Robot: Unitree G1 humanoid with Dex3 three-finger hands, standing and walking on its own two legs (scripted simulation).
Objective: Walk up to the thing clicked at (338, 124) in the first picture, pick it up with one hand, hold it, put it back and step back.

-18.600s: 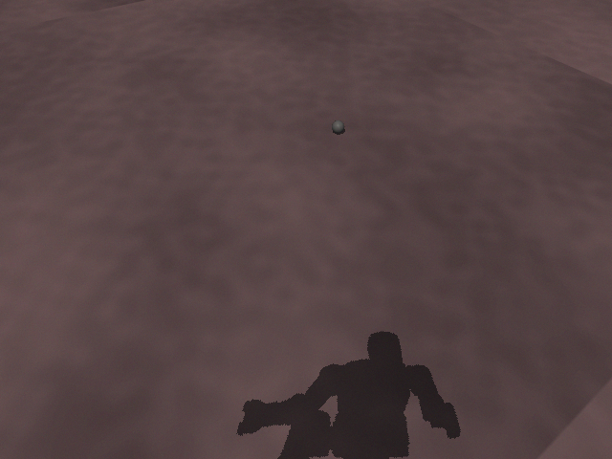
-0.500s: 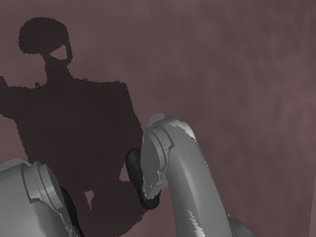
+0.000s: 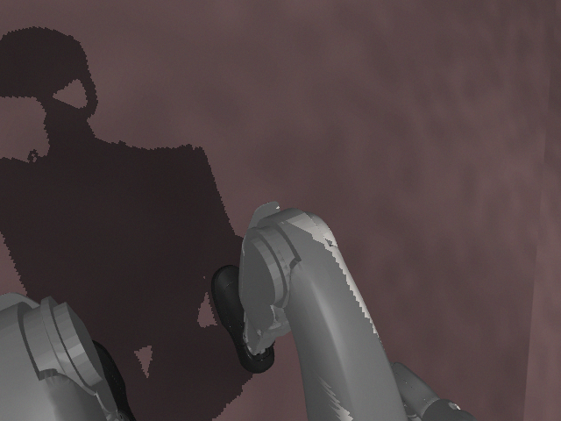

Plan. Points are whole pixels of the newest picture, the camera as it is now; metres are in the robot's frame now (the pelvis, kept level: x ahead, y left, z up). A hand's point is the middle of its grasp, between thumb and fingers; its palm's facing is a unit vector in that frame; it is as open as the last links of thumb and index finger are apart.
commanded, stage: rest palm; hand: left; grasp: from above
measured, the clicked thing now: out of the picture +0.47 +0.33 -0.27
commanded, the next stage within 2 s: close in 0.02 s
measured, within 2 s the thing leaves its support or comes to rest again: neither
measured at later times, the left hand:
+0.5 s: hand out of the picture +0.46 +0.33 -0.24, palm faces -0.43 -0.14 -0.89, open 12.7 cm
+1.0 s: hand out of the picture +0.46 +0.33 -0.25, palm faces -0.45 -0.16 -0.88, open 10.8 cm
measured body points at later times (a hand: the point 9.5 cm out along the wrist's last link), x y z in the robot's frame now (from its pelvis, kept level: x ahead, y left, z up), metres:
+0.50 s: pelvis +0.00 +0.00 +0.00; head +0.28 +0.13 +0.33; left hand +0.48 +0.34 -0.19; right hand +0.04 -0.26 -0.05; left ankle +0.06 +0.12 -0.27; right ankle +0.12 -0.12 -0.27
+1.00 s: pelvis +0.00 +0.00 +0.00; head +0.29 +0.12 +0.32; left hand +0.48 +0.34 -0.20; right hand +0.04 -0.25 -0.05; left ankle +0.06 +0.12 -0.27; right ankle +0.12 -0.12 -0.27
